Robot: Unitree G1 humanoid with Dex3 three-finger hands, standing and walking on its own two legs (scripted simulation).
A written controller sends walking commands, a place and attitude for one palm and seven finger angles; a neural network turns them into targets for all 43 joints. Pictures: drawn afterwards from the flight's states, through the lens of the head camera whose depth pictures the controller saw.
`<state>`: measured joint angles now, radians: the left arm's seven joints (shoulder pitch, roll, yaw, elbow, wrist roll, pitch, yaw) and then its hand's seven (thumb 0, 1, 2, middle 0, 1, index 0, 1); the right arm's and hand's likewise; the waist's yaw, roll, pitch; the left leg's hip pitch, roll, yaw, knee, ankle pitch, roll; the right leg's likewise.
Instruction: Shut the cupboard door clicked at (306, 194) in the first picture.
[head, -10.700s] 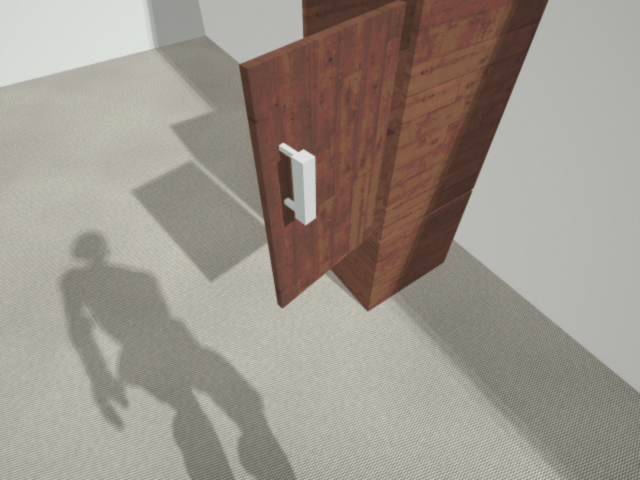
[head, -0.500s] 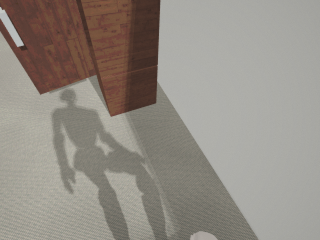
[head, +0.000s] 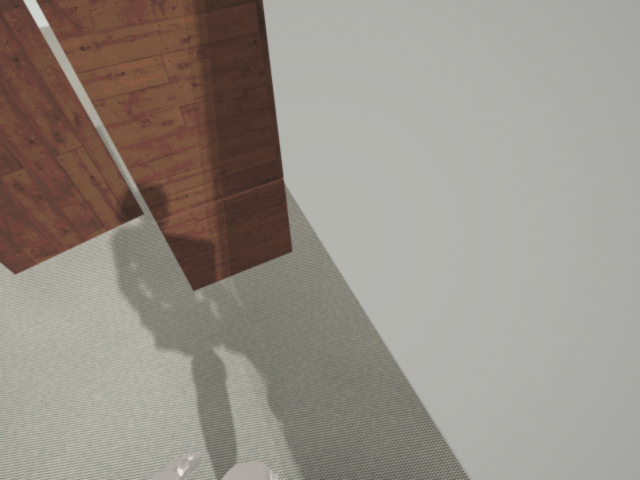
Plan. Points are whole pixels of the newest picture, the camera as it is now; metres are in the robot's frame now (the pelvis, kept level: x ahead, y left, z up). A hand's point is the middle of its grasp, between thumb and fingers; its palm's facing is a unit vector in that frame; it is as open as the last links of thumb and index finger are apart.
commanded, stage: turn to face it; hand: left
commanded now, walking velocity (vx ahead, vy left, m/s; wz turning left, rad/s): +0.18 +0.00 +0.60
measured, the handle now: out of the picture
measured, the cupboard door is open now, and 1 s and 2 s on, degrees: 100 100 100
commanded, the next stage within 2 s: take the last steps up to it in 1.00 s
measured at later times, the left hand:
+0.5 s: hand out of the picture +0.16 +0.27 -0.18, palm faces +0.29 -0.93 -0.21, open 7.4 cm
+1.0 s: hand (183, 407) +0.25 +0.21 -0.15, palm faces +0.42 -0.86 -0.27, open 7.4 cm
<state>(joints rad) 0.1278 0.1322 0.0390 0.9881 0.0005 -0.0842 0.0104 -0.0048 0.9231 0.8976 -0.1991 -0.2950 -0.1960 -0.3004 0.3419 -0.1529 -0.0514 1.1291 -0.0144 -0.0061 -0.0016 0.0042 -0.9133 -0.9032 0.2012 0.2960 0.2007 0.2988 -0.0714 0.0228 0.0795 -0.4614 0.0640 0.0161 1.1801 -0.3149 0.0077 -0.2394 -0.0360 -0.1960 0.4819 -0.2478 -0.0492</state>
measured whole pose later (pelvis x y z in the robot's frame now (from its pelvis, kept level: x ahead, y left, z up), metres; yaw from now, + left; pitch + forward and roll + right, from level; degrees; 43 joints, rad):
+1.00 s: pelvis +0.22 -0.01 +0.00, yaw +28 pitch +1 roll +2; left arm 0.14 0.16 0.02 0.88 0.01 0.00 0.03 0.01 0.91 0.90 -0.20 -0.30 -0.20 -0.30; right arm 0.22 -0.24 -0.09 0.99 -0.01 0.07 0.00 0.00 -0.91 -0.90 0.20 0.30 0.20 0.30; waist -0.05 0.04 0.09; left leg -0.49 -0.06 -0.05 1.08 -0.45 -0.05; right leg -0.22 -0.02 -0.07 0.52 -0.32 -0.04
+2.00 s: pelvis +0.34 +0.15 -0.02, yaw +37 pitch -2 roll +1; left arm 0.07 0.16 0.03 0.96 0.01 -0.06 0.00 0.01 0.91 0.90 -0.20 -0.29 -0.19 -0.30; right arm 0.47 -0.14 -0.02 1.19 -0.01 -0.01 -0.02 0.00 -0.92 -0.90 0.20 0.30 0.20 0.30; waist -0.06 0.01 0.10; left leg -0.15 -0.02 0.07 0.86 -0.52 0.03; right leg -0.36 -0.02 -0.12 0.64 -0.25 -0.07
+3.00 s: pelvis +0.38 +0.19 +0.00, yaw +37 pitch -1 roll +0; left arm 0.24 0.16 0.01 1.11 0.00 0.02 0.03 0.02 0.93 0.90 -0.20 -0.30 -0.20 -0.30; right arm 0.32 -0.16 -0.03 1.16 -0.01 0.03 -0.03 0.00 -0.91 -0.90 0.20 0.30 0.20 0.30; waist -0.03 0.00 0.04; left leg -0.28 0.06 0.02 0.47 -0.16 -0.04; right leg -0.11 -0.01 -0.07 0.47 -0.33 -0.01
